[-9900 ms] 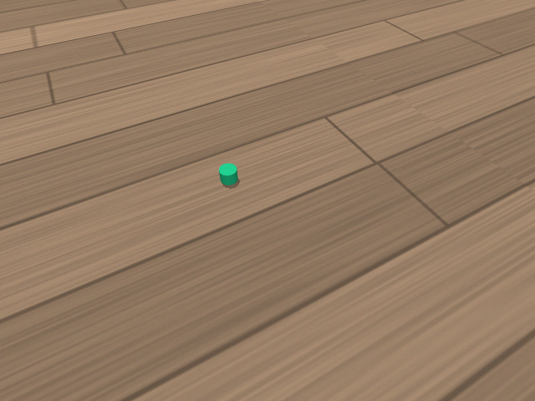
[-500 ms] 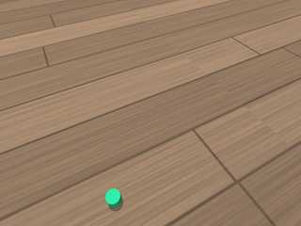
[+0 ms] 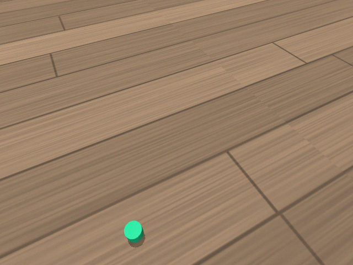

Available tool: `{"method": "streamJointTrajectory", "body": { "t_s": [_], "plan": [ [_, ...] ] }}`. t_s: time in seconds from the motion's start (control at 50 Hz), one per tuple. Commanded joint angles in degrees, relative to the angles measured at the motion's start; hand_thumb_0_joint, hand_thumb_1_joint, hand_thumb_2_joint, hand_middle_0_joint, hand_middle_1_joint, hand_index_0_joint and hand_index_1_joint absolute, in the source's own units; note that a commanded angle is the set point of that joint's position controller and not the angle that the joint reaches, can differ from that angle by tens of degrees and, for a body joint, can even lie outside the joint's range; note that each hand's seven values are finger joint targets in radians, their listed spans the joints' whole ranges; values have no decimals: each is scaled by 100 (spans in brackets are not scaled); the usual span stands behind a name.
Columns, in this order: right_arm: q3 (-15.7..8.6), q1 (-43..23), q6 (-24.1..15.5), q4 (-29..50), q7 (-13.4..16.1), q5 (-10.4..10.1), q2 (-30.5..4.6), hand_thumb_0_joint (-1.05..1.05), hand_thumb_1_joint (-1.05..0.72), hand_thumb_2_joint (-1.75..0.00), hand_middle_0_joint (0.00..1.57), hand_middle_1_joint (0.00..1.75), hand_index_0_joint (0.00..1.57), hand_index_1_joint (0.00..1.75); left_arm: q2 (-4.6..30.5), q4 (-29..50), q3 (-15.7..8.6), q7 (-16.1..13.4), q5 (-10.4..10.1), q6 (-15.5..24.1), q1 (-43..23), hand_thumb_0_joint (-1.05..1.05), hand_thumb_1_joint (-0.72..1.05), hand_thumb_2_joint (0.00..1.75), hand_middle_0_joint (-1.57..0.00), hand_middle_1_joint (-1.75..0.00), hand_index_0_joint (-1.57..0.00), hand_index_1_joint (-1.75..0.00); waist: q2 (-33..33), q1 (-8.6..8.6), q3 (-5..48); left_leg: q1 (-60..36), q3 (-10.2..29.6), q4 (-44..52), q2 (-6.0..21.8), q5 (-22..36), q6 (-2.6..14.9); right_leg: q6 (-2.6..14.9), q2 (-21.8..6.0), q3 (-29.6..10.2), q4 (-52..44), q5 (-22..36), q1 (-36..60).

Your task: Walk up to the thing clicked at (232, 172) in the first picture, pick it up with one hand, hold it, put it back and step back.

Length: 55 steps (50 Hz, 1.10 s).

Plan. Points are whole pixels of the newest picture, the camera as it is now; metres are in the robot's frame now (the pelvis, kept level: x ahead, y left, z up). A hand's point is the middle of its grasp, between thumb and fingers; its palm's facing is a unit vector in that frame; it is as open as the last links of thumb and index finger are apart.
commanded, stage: stand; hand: left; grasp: from above
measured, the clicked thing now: (134, 231) +0.41 +0.26 -0.75
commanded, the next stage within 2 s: rise first in 0.28 s
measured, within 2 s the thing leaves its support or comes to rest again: neither
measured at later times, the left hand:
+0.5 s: hand out of the picture +0.10 +0.25 -0.16, palm faces +0.06 -0.94 -0.33, open 7.8 cm
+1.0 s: hand out of the picture +0.12 +0.27 -0.23, palm faces -0.12 -0.89 -0.43, open 13.9 cm
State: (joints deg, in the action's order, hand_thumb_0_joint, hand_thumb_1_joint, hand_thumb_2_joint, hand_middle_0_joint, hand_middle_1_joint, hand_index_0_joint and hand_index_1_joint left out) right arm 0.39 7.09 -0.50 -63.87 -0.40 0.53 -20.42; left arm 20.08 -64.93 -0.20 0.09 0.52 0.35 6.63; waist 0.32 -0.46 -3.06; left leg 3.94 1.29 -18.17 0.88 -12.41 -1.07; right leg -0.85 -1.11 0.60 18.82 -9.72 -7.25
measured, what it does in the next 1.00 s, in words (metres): lowers itself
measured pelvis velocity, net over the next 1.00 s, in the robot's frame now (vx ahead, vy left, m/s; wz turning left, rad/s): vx -0.02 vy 0.02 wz -0.01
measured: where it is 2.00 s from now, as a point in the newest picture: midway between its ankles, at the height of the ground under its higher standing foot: outside the picture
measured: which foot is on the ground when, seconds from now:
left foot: down 0.00-1.00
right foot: down 0.00-1.00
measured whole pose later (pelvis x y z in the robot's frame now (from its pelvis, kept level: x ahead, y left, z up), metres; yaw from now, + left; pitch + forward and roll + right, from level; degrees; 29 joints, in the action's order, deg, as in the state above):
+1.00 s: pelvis -0.02 +0.02 -0.09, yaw +0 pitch +16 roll -2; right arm -2.4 11.4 -6.5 -35.1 0.6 -0.4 -13.6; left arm 17.4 -34.0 -7.8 -0.6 13.2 -8.2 10.0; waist -0.7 0.5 5.3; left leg 48.0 1.8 -62.8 0.4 -30.9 -0.1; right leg -1.9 -1.3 0.2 59.6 -25.9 -49.9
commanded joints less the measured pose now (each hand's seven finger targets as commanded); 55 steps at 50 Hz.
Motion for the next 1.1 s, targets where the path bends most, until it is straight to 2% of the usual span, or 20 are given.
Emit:
{"method": "streamJointTrajectory", "body": {
  "t_s": [0.0,0.12,0.34,0.36,0.38,0.4,0.42,0.44,0.46,0.48,0.52,0.54,0.56,0.58,0.62,0.72,0.82,0.86,0.94,1.08],
  "plan": [
    [-243,-153,-112,332,102,-16,-1211,0,-90,-90,20,30,20,30,1234,335,-218,-62,-7,137,-175,0,90,90,-20,-30,-20,-30,-34,31,445,148,377,271,654,1158,193,185,-653,-471,-194,1126,293],
    [-261,-194,-96,348,95,-2,-1217,0,-90,-90,20,30,20,30,1250,337,-229,-61,3,132,-209,0,90,90,-20,-30,-20,-30,-25,33,389,201,385,313,634,911,192,193,-628,-453,-226,867,253],
    [-265,-166,-105,364,95,-14,-1216,0,-90,-90,20,30,20,30,1253,364,-230,-63,-2,154,-197,0,90,90,-20,-30,-20,-30,-32,34,474,148,393,261,650,1061,218,202,-671,-496,-219,1086,348],
    [-257,-169,-104,365,92,-7,-1193,0,-88,-90,20,30,20,30,1254,370,-227,-64,-6,151,-222,0,82,98,-17,-38,-16,-38,-8,40,418,202,390,277,632,1035,204,196,-660,-491,-222,1070,309],
    [-19,-208,-388,1938,205,-375,-224,0,-95,-91,20,30,20,30,322,2381,-279,-150,-308,686,-2233,0,74,98,-15,-46,-12,-46,7,706,-14,935,-348,-181,-135,177,157,91,73,46,127,338,-1053],
    [-15,114,-387,1581,255,-382,-355,0,-91,-90,20,30,20,30,492,1886,-310,-169,-295,602,-2767,0,66,98,-14,-54,-11,-54,-57,540,230,990,-334,-282,-184,-4,188,84,57,90,173,61,-802],
    [-107,294,-323,1503,284,-354,-536,0,-89,-90,20,30,20,30,969,898,-654,-196,-178,364,-1778,0,58,98,-12,-62,-10,-62,-308,428,129,1243,-331,-423,-218,-180,212,122,89,138,216,-249,-886],
    [-196,313,-279,1675,273,-346,-557,0,-88,-89,20,30,20,30,994,571,-741,-100,-123,269,-1332,0,50,101,-10,-70,-8,-70,-399,249,140,1434,-350,-645,-182,-62,197,123,115,171,394,-275,-961],
    [-292,368,-305,1795,298,-289,-568,0,-88,-90,20,30,20,30,1241,844,-801,-49,24,279,-1625,0,42,101,-7,-78,-7,-78,-368,235,567,1492,-334,-842,-195,77,201,117,94,137,591,-124,-976],
    [-392,490,-346,1863,327,-261,-572,0,-87,-89,20,30,20,30,1553,1085,-1031,-11,116,338,-1743,0,34,101,-6,-86,-6,-86,-55,162,1072,1510,-335,-1020,-212,216,174,121,61,79,846,128,-925],
    [-491,680,-390,2020,265,-152,-502,0,-88,-90,20,30,20,30,1347,535,-1133,137,423,214,-762,0,18,102,0,-102,-3,-100,-129,95,1443,1959,-258,-1484,-234,503,151,129,46,78,1354,487,-1005],
    [-536,685,-393,2172,233,-140,-479,0,-88,-90,20,30,20,30,1321,637,-1205,187,552,150,-384,0,10,102,0,-106,-4,-103,112,-110,1734,2007,-276,-1624,-278,670,113,163,44,75,1528,574,-916],
    [-570,698,-399,2314,221,-143,-453,0,-90,-90,20,30,20,30,1341,1036,-1292,180,583,101,-364,0,2,102,-1,-107,-4,-104,330,-179,1989,1945,-287,-1688,-298,771,88,179,46,46,1597,639,-893],
    [-573,615,-411,2515,219,-169,-429,0,-90,-90,20,30,20,30,1238,1251,-1221,162,618,6,-393,0,-6,102,-1,-109,-4,-106,424,-154,2007,1903,-261,-1655,-281,770,44,196,81,77,1614,550,-926],
    [-535,462,-392,2765,202,-201,-387,0,-88,-90,20,30,20,30,939,1393,-980,107,751,-301,-438,0,-20,102,-3,-109,-4,-108,357,-98,1607,2219,-217,-1665,-250,425,33,203,118,107,1569,159,-1283],
    [-520,301,-520,3242,140,-216,-301,0,-88,-90,20,30,20,30,735,2015,-894,-24,839,-790,-453,0,-53,99,-6,-109,-7,-108,-98,55,1284,3057,-136,-2170,-170,-535,91,169,166,183,1977,-815,-2161],
    [-606,507,-764,3449,147,-150,-222,0,-88,-90,20,30,20,30,895,3134,-1106,-94,1077,-631,-550,0,-56,98,-6,-109,-8,-108,82,105,2083,3472,-122,-3111,-145,-240,106,161,142,147,2955,-548,-2830],
    [-604,546,-838,3520,171,-133,-181,0,-90,-90,20,30,20,30,839,3472,-1129,-130,1186,-592,-137,0,-57,98,-7,-109,-8,-109,278,106,2279,3531,-116,-3330,-113,-17,70,195,125,125,3275,-389,-3021],
    [-633,502,-878,3652,196,-108,-198,0,-89,-90,20,30,20,30,818,4004,-1126,-154,1366,-716,543,0,-60,102,-8,-106,-7,-108,406,74,2398,3619,9,-3511,-44,315,13,226,128,163,3640,-256,-3305],
    [-602,424,-948,3839,179,-88,-182,0,-90,-90,20,30,20,30,683,4723,-975,-163,1571,-1047,928,0,-60,101,-7,-104,-6,-105,418,195,2537,4038,133,-4055,-12,372,46,226,125,189,4134,-291,-3854]
  ]
}}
